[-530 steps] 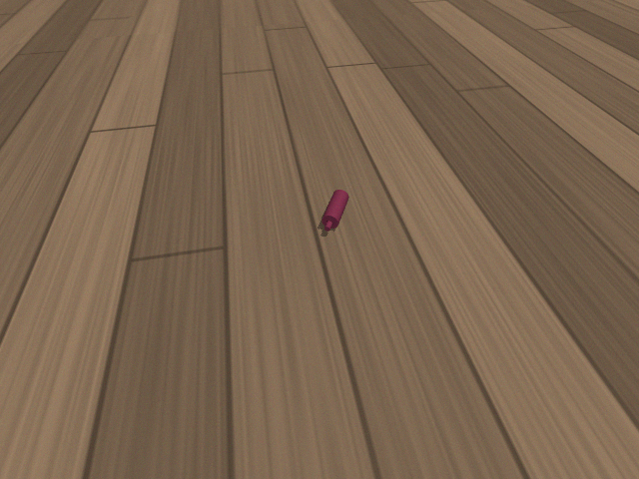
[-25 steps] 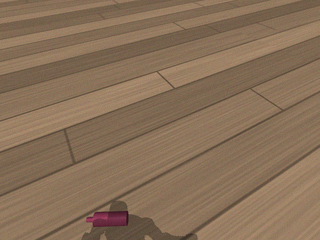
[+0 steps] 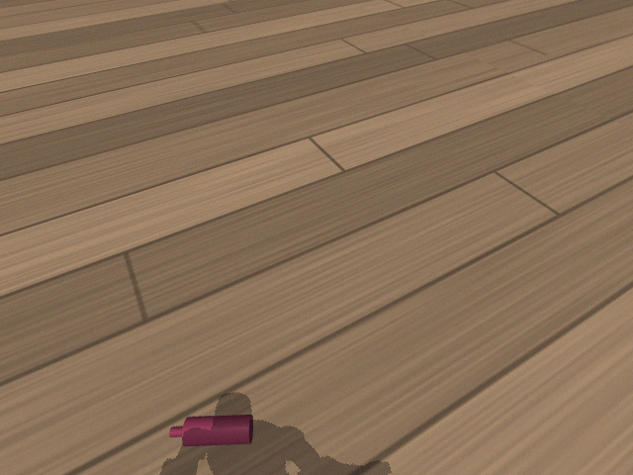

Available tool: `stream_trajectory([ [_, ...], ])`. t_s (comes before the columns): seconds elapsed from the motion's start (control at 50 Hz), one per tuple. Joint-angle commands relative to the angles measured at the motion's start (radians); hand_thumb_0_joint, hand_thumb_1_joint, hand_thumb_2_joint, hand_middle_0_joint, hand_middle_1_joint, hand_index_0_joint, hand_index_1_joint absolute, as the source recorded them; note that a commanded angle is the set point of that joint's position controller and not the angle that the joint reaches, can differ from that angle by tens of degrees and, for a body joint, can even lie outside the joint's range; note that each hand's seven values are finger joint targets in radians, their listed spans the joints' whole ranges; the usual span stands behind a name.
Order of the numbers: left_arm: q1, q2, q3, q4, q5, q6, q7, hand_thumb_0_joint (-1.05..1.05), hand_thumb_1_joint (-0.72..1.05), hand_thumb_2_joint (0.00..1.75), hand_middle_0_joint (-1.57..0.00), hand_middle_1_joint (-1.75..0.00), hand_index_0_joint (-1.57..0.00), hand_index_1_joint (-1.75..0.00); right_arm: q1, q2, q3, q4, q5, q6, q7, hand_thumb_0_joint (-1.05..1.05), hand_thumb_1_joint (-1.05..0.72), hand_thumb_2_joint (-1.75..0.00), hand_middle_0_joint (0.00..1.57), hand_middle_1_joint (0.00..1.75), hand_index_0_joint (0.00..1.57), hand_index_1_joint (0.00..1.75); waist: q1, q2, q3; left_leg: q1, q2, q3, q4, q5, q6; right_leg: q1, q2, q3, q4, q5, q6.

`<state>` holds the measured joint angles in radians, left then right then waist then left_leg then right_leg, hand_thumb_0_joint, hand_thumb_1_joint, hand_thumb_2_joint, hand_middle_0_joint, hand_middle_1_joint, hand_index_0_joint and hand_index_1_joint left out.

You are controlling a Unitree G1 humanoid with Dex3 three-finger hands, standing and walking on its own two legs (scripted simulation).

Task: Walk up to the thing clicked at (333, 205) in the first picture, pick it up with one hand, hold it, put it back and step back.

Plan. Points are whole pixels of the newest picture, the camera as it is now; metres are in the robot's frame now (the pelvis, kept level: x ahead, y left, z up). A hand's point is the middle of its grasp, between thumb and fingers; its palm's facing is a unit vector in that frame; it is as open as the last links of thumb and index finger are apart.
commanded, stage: stand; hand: left
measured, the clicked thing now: (211, 430) +0.43 +0.35 -0.74
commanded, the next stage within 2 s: none
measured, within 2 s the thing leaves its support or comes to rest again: neither
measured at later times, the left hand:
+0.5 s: hand out of the picture +0.08 +0.26 -0.15, palm faces -0.02 -0.93 -0.36, open 7.4 cm
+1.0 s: hand out of the picture +0.08 +0.26 -0.16, palm faces -0.02 -0.93 -0.36, open 7.4 cm
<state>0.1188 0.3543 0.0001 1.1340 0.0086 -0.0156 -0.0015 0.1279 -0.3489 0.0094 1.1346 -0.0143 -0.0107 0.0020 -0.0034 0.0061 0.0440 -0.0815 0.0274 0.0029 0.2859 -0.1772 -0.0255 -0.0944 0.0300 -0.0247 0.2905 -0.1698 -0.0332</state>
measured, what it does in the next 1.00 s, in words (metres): stands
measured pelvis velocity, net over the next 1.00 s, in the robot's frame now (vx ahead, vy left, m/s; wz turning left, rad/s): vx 0.01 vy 0.00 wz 0.00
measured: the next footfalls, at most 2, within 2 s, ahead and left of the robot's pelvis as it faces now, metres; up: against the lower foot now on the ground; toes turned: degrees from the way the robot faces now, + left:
none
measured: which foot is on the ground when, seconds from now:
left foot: down 0.00-1.00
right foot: down 0.00-1.00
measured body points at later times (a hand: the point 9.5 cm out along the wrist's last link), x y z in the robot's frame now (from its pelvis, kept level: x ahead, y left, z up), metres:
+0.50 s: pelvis +0.00 +0.00 +0.00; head +0.01 +0.00 +0.45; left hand +0.08 +0.31 -0.13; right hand +0.07 -0.30 -0.14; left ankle -0.01 +0.13 -0.75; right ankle -0.01 -0.09 -0.75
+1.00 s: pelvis +0.01 +0.00 +0.00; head +0.02 +0.00 +0.45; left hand +0.08 +0.31 -0.13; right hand +0.07 -0.30 -0.14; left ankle -0.01 +0.13 -0.75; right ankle -0.01 -0.09 -0.75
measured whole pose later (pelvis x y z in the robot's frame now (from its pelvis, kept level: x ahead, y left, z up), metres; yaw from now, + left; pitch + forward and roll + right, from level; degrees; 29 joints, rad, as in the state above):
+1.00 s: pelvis +0.01 +0.00 +0.00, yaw +0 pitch -2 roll +0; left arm 0.12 0.35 0.00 1.13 0.01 -0.02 0.00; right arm 0.12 -0.35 0.01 1.12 -0.01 -0.01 0.00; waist 0.00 0.01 0.05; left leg -0.07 0.03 0.01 0.28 -0.18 -0.03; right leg -0.09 0.03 -0.02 0.29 -0.18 -0.03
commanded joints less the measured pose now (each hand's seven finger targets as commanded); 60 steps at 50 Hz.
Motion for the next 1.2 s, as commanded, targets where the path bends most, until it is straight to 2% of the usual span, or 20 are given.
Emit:
stream_trajectory([
  [0.0, -0.037, 0.219, 0.036, -0.065, 0.000, -0.022, 0.014, 0.00, 0.90, 0.90, -0.20, -0.30, -0.20, -0.30, -0.032, -0.209, -0.042, -0.063, 0.003, -0.018, -0.015, 0.00, -0.90, -0.90, 0.20, 0.30, 0.20, 0.30, -0.002, -0.003, -0.082, 0.019, 0.113, -0.082, -0.021, 0.148, 0.040, 0.019, -0.165, 0.123, -0.036, 0.196, 0.004],
  [0.44, -0.040, 0.215, 0.037, -0.064, -0.002, -0.023, 0.015, 0.00, 0.90, 0.90, -0.20, -0.30, -0.20, -0.30, -0.034, -0.211, -0.040, -0.064, 0.003, -0.019, -0.016, 0.00, -0.90, -0.90, 0.20, 0.30, 0.20, 0.30, 0.001, 0.009, -0.070, 0.015, 0.117, -0.083, -0.028, 0.146, 0.042, 0.024, -0.167, 0.128, -0.041, 0.196, 0.005],
  [0.56, -0.034, 0.217, 0.038, -0.063, 0.000, -0.023, 0.016, 0.00, 0.90, 0.90, -0.20, -0.30, -0.20, -0.30, -0.035, -0.211, -0.043, -0.067, 0.005, -0.019, -0.016, 0.00, -0.90, -0.90, 0.20, 0.30, 0.20, 0.30, -0.001, -0.003, -0.087, 0.032, 0.118, -0.083, -0.025, 0.183, 0.041, 0.031, -0.164, 0.116, -0.030, 0.228, 0.007],
  [0.64, -0.036, 0.215, 0.037, -0.063, -0.003, -0.023, 0.017, 0.00, 0.90, 0.90, -0.20, -0.30, -0.20, -0.30, -0.031, -0.209, -0.042, -0.063, 0.005, -0.017, -0.015, 0.00, -0.90, -0.90, 0.20, 0.30, 0.20, 0.30, 0.000, -0.011, -0.059, 0.017, 0.114, -0.084, -0.030, 0.144, 0.039, 0.016, -0.163, 0.123, -0.044, 0.190, 0.007],
  [0.72, -0.036, 0.215, 0.038, -0.064, 0.001, -0.023, 0.018, 0.00, 0.90, 0.90, -0.20, -0.30, -0.20, -0.30, -0.038, -0.212, -0.044, -0.069, 0.004, -0.016, -0.015, 0.00, -0.90, -0.90, 0.20, 0.30, 0.20, 0.30, -0.001, -0.001, -0.077, 0.021, 0.115, -0.081, -0.022, 0.155, 0.043, 0.033, -0.166, 0.122, -0.037, 0.223, 0.004],
  [0.92, -0.033, 0.216, 0.041, -0.061, -0.001, -0.022, 0.016, 0.00, 0.90, 0.90, -0.20, -0.30, -0.20, -0.30, -0.037, -0.209, -0.042, -0.071, 0.004, -0.018, -0.016, 0.00, -0.90, -0.90, 0.20, 0.30, 0.20, 0.30, 0.002, 0.002, -0.070, 0.023, 0.115, -0.084, -0.029, 0.165, 0.039, 0.023, -0.160, 0.117, -0.032, 0.202, 0.006],
  [0.96, -0.035, 0.213, 0.040, -0.061, 0.000, -0.021, 0.016, 0.00, 0.90, 0.90, -0.20, -0.30, -0.20, -0.30, -0.032, -0.210, -0.042, -0.071, 0.004, -0.017, -0.017, 0.00, -0.90, -0.90, 0.20, 0.30, 0.20, 0.30, 0.000, 0.005, -0.061, 0.011, 0.116, -0.085, -0.032, 0.139, 0.041, 0.022, -0.162, 0.121, -0.036, 0.181, 0.004],
  [1.14, -0.036, 0.214, 0.039, -0.064, 0.001, -0.022, 0.017, 0.00, 0.90, 0.90, -0.20, -0.30, -0.20, -0.30, -0.034, -0.211, -0.043, -0.070, 0.003, -0.018, -0.017, 0.00, -0.90, -0.90, 0.20, 0.30, 0.20, 0.30, 0.000, -0.004, -0.080, 0.030, 0.117, -0.081, -0.022, 0.176, 0.041, 0.026, -0.163, 0.118, -0.031, 0.223, 0.005],
  [1.18, -0.035, 0.215, 0.039, -0.061, 0.000, -0.023, 0.018, 0.00, 0.90, 0.90, -0.20, -0.30, -0.20, -0.30, -0.027, -0.207, -0.041, -0.069, 0.004, -0.016, -0.016, 0.00, -0.90, -0.90, 0.20, 0.30, 0.20, 0.30, -0.001, -0.011, -0.060, 0.013, 0.115, -0.083, -0.027, 0.146, 0.043, 0.021, -0.163, 0.122, -0.038, 0.202, 0.006],
])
